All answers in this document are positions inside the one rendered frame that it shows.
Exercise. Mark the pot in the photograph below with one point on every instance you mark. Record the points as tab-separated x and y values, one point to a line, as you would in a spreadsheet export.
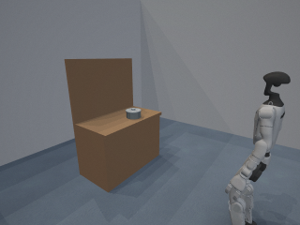
133	115

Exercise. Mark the lid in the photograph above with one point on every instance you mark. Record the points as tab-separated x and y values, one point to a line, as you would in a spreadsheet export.
137	110

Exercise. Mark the robot left thigh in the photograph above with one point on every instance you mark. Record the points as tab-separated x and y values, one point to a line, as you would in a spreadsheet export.
254	177

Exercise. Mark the table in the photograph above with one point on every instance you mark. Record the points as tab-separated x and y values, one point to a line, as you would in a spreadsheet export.
110	147

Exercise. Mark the left robot forearm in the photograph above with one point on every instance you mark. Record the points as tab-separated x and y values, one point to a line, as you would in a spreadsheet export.
257	155

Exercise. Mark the robot torso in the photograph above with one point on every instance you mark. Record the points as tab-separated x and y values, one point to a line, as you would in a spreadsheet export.
279	114

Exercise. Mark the robot left hand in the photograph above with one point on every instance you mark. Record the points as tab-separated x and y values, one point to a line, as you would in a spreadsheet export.
238	183

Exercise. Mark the left robot upper arm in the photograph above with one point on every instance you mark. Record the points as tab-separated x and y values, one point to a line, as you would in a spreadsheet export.
266	117

